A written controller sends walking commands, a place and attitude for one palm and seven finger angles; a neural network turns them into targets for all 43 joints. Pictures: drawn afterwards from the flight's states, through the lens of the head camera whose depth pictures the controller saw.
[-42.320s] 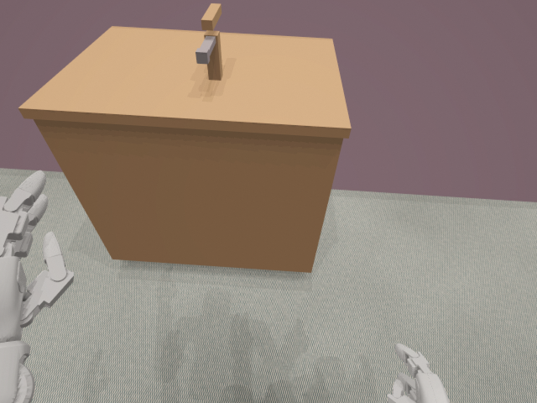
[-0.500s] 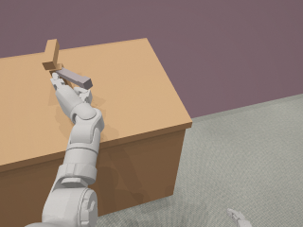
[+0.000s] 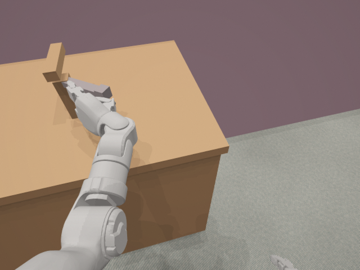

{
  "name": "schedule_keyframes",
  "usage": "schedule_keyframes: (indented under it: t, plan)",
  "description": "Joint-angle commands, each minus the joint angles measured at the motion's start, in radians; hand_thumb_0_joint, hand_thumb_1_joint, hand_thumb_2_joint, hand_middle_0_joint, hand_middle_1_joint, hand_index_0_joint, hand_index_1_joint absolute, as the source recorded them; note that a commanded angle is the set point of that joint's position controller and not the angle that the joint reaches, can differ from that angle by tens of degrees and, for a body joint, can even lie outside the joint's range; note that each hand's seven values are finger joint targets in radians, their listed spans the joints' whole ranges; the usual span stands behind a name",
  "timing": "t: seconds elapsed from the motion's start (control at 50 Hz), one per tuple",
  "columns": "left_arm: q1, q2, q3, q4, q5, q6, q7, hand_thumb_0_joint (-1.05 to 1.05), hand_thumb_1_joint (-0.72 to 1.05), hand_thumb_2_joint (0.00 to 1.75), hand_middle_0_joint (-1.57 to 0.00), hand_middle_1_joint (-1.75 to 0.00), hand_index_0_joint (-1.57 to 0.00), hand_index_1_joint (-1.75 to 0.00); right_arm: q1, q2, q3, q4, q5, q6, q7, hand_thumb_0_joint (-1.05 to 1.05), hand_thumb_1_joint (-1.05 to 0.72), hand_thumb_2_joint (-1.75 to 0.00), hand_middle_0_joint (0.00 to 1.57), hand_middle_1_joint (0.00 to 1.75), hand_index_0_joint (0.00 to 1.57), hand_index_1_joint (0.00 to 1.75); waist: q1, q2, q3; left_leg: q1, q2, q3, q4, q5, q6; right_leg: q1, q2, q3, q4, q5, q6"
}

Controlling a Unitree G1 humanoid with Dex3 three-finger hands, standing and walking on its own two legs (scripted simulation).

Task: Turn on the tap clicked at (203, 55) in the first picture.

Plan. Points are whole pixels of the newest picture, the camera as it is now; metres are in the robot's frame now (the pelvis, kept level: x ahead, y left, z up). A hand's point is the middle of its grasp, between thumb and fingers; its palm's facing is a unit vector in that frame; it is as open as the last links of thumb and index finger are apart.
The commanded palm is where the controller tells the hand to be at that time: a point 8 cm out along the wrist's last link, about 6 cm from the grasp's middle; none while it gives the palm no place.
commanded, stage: push the lever round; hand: left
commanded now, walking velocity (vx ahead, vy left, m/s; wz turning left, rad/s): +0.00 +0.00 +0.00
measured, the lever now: (103, 93) +0.47 +0.21 +0.15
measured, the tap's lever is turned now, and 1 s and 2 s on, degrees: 51 80 83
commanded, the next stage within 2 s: lift the hand up off the lever in 0.88 s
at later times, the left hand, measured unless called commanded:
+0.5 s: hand (121, 96) +0.47 +0.16 +0.15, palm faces +0.80 -0.59 -0.15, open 7.6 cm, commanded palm +0.42 +0.18 +0.15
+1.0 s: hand (128, 86) +0.51 +0.15 +0.15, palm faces +0.79 -0.59 -0.17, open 7.6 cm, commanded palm +0.45 +0.18 +0.15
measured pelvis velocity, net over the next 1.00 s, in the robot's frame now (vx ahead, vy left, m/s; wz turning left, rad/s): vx -0.01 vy -0.01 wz -0.01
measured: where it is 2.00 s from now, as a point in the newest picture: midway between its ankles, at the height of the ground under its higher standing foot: outside the picture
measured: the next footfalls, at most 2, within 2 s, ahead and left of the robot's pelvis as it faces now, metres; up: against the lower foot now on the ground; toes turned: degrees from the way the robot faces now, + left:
none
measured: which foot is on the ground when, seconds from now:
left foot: down 0.00-1.00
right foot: down 0.00-1.00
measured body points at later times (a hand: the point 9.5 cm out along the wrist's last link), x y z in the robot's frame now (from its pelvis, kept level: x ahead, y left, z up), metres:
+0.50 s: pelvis +0.00 -0.01 -0.01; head +0.03 -0.02 +0.44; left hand +0.42 +0.19 +0.16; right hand +0.09 -0.26 -0.14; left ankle -0.04 +0.13 -0.73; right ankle +0.04 -0.08 -0.73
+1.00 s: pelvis -0.01 -0.01 -0.01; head +0.05 -0.03 +0.43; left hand +0.46 +0.18 +0.16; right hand +0.02 -0.27 -0.15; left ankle -0.04 +0.13 -0.73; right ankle +0.04 -0.08 -0.73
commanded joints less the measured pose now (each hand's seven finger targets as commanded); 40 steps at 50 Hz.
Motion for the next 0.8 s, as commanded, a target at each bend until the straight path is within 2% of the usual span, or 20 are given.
schedule_keyframes:
  t: [0.0, 0.04, 0.06, 0.14, 0.16, 0.18, 0.24, 0.26, 0.34, 0.36, 0.42, 0.46, 0.48, 0.54, 0.56, 0.58, 0.66, 0.68, 0.7, 0.78]
  plan:
    - [-0.557, 0.081, -0.075, -0.171, 0.038, -0.055, 0.022, 0.00, 0.90, 0.90, -0.15, -0.15, -0.15, -0.15, -0.059, -0.110, -0.037, -0.100, -0.002, -0.042, 0.002, 0.00, -0.90, -0.90, 0.20, 0.30, 0.20, 0.30, -0.036, -0.076, -0.310, -0.041, -0.003, 0.058, -0.050, 0.245, -0.003, 0.257, -0.038, 0.035, -0.073, 0.089, 0.041]
    - [-0.577, 0.081, -0.066, -0.146, 0.043, -0.054, 0.035, 0.00, 0.90, 0.90, -0.15, -0.15, -0.15, -0.15, -0.046, -0.109, -0.038, -0.093, -0.007, -0.042, 0.007, 0.00, -0.90, -0.90, 0.20, 0.30, 0.20, 0.30, -0.034, -0.073, -0.322, -0.048, -0.004, 0.057, -0.045, 0.256, -0.007, 0.256, -0.037, 0.033, -0.063, 0.104, 0.040]
    - [-0.569, 0.120, -0.027, -0.137, 0.047, -0.056, 0.041, 0.00, 0.90, 0.90, -0.15, -0.15, -0.15, -0.15, -0.039, -0.116, -0.044, -0.088, -0.013, -0.039, 0.005, 0.00, -0.90, -0.90, 0.20, 0.30, 0.20, 0.30, -0.030, -0.076, -0.338, -0.046, -0.004, 0.052, -0.041, 0.274, -0.010, 0.268, -0.034, 0.029, -0.057, 0.120, 0.039]
    - [-0.589, 0.091, -0.039, -0.112, 0.057, -0.048, 0.058, 0.00, 0.90, 0.90, -0.15, -0.15, -0.15, -0.15, -0.014, -0.111, -0.045, -0.085, -0.019, -0.036, 0.018, 0.00, -0.90, -0.90, 0.20, 0.30, 0.20, 0.30, -0.037, -0.071, -0.378, -0.048, -0.002, 0.060, -0.019, 0.354, -0.021, 0.282, -0.039, 0.024, -0.023, 0.241, 0.042]
    - [-0.585, 0.115, -0.016, -0.103, 0.061, -0.047, 0.061, 0.00, 0.90, 0.90, -0.15, -0.15, -0.15, -0.15, -0.007, -0.117, -0.049, -0.081, -0.023, -0.032, 0.016, 0.00, -0.90, -0.90, 0.20, 0.30, 0.20, 0.30, -0.030, -0.063, -0.384, -0.050, -0.004, 0.054, -0.021, 0.363, -0.025, 0.282, -0.034, 0.018, -0.016, 0.240, 0.038]
    - [-0.586, 0.085, -0.036, -0.094, 0.059, -0.043, 0.062, 0.00, 0.90, 0.90, -0.15, -0.15, -0.15, -0.15, -0.008, -0.112, -0.045, -0.087, -0.020, -0.033, 0.021, 0.00, -0.90, -0.90, 0.20, 0.30, 0.20, 0.30, -0.035, -0.069, -0.374, -0.053, -0.003, 0.059, -0.019, 0.363, -0.024, 0.270, -0.036, 0.018, -0.015, 0.241, 0.040]
    - [-0.638, 0.077, -0.044, -0.077, 0.068, -0.046, 0.067, 0.00, 0.90, 0.90, -0.15, -0.15, -0.15, -0.15, 0.003, -0.113, -0.046, -0.080, -0.024, -0.037, 0.026, 0.00, -0.90, -0.90, 0.20, 0.30, 0.20, 0.30, -0.052, -0.091, -0.365, -0.067, -0.004, 0.061, -0.015, 0.332, -0.015, 0.258, -0.037, 0.021, -0.019, 0.227, 0.045]
    - [-0.619, 0.121, -0.002, -0.070, 0.068, -0.051, 0.069, 0.00, 0.90, 0.90, -0.15, -0.15, -0.15, -0.15, 0.006, -0.120, -0.051, -0.078, -0.027, -0.037, 0.022, 0.00, -0.90, -0.90, 0.20, 0.30, 0.20, 0.30, -0.042, -0.090, -0.372, -0.076, -0.007, 0.057, -0.015, 0.322, -0.013, 0.262, -0.034, 0.021, -0.019, 0.210, 0.045]
    - [-0.648, 0.120, -0.006, -0.078, 0.072, -0.062, 0.070, 0.00, 0.90, 0.90, -0.15, -0.15, -0.15, -0.15, 0.019, -0.116, -0.048, -0.080, -0.026, -0.040, 0.027, 0.00, -0.90, -0.90, 0.20, 0.30, 0.20, 0.30, -0.051, -0.099, -0.395, -0.094, -0.010, 0.066, -0.007, 0.311, -0.004, 0.283, -0.042, 0.033, -0.017, 0.246, 0.053]
    - [-0.628, 0.163, 0.031, -0.064, 0.076, -0.064, 0.069, 0.00, 0.90, 0.90, -0.15, -0.15, -0.15, -0.15, 0.022, -0.121, -0.053, -0.077, -0.027, -0.038, 0.023, 0.00, -0.90, -0.90, 0.20, 0.30, 0.20, 0.30, -0.040, -0.085, -0.395, -0.102, -0.009, 0.062, -0.012, 0.300, -0.005, 0.285, -0.038, 0.031, -0.017, 0.219, 0.049]
    - [-0.668, 0.130, -0.004, -0.048, 0.084, -0.066, 0.069, 0.00, 0.90, 0.90, -0.15, -0.15, -0.15, -0.15, 0.025, -0.116, -0.047, -0.075, -0.026, -0.042, 0.029, 0.00, -0.90, -0.90, 0.20, 0.30, 0.20, 0.30, -0.059, -0.074, -0.373, -0.114, -0.011, 0.067, -0.010, 0.267, 0.002, 0.258, -0.040, 0.037, -0.025, 0.183, 0.051]
    - [-0.696, 0.178, 0.028, -0.021, 0.093, -0.071, 0.073, 0.00, 0.90, 0.90, -0.15, -0.15, -0.15, -0.15, 0.030, -0.123, -0.050, -0.065, -0.028, -0.043, 0.025, 0.00, -0.90, -0.90, 0.20, 0.30, 0.20, 0.30, -0.060, -0.062, -0.354, -0.129, -0.010, 0.059, -0.014, 0.226, 0.005, 0.238, -0.037, 0.038, -0.032, 0.120, 0.048]
    - [-0.709, 0.144, -0.002, -0.007, 0.091, -0.072, 0.072, 0.00, 0.90, 0.90, -0.15, -0.15, -0.15, -0.15, 0.027, -0.119, -0.047, -0.068, -0.026, -0.046, 0.028, 0.00, -0.90, -0.90, 0.20, 0.30, 0.20, 0.30, -0.072, -0.068, -0.337, -0.133, -0.010, 0.063, -0.012, 0.211, 0.010, 0.221, -0.038, 0.042, -0.039, 0.105, 0.050]
    - [-0.759, 0.146, -0.004, 0.028, 0.094, -0.087, 0.078, 0.00, 0.90, 0.90, -0.15, -0.15, -0.15, -0.15, 0.036, -0.120, -0.047, -0.058, -0.028, -0.053, 0.030, 0.00, -0.90, -0.90, 0.20, 0.30, 0.20, 0.30, -0.086, -0.076, -0.334, -0.147, -0.011, 0.060, -0.010, 0.156, 0.015, 0.191, -0.035, 0.045, -0.051, 0.029, 0.051]
    - [-0.767, 0.197, 0.033, 0.037, 0.096, -0.096, 0.082, 0.00, 0.90, 0.90, -0.15, -0.15, -0.15, -0.15, 0.042, -0.127, -0.050, -0.053, -0.032, -0.053, 0.026, 0.00, -0.90, -0.90, 0.20, 0.30, 0.20, 0.30, -0.082, -0.067, -0.350, -0.152, -0.014, 0.056, -0.008, 0.149, 0.018, 0.196, -0.034, 0.046, -0.046, 0.020, 0.052]
    - [-0.776, 0.184, 0.021, 0.046, 0.093, -0.100, 0.082, 0.00, 0.90, 0.90, -0.15, -0.15, -0.15, -0.15, 0.042, -0.123, -0.047, -0.056, -0.028, -0.054, 0.028, 0.00, -0.90, -0.90, 0.20, 0.30, 0.20, 0.30, -0.085, -0.067, -0.350, -0.158, -0.012, 0.060, -0.006, 0.147, 0.020, 0.195, -0.038, 0.053, -0.049, 0.024, 0.054]
    - [-0.806, 0.252, 0.069, 0.086, 0.105, -0.120, 0.086, 0.00, 0.90, 0.90, -0.15, -0.15, -0.15, -0.15, 0.068, -0.131, -0.051, -0.045, -0.036, -0.051, 0.027, 0.00, -0.90, -0.90, 0.20, 0.30, 0.20, 0.30, -0.089, -0.070, -0.392, -0.186, -0.016, 0.057, 0.004, 0.139, 0.026, 0.217, -0.040, 0.060, -0.041, 0.034, 0.058]
    - [-0.809, 0.235, 0.056, 0.106, 0.106, -0.122, 0.085, 0.00, 0.90, 0.90, -0.15, -0.15, -0.15, -0.15, 0.072, -0.129, -0.048, -0.050, -0.034, -0.052, 0.030, 0.00, -0.90, -0.90, 0.20, 0.30, 0.20, 0.30, -0.095, -0.070, -0.386, -0.187, -0.014, 0.062, 0.006, 0.142, 0.026, 0.205, -0.041, 0.059, -0.038, 0.043, 0.059]
    - [-0.819, 0.265, 0.077, 0.123, 0.109, -0.125, 0.086, 0.00, 0.90, 0.90, -0.15, -0.15, -0.15, -0.15, 0.083, -0.132, -0.049, -0.045, -0.035, -0.051, 0.030, 0.00, -0.90, -0.90, 0.20, 0.30, 0.20, 0.30, -0.098, -0.077, -0.393, -0.195, -0.012, 0.061, 0.010, 0.143, 0.027, 0.209, -0.042, 0.061, -0.037, 0.049, 0.060]
    - [-0.845, 0.279, 0.088, 0.142, 0.118, -0.139, 0.086, 0.00, 0.90, 0.90, -0.15, -0.15, -0.15, -0.15, 0.116, -0.136, -0.051, -0.047, -0.041, -0.054, 0.037, 0.00, -0.90, -0.90, 0.20, 0.30, 0.20, 0.30, -0.107, -0.054, -0.430, -0.188, -0.014, 0.064, 0.019, 0.191, 0.028, 0.214, -0.038, 0.054, -0.012, 0.134, 0.060]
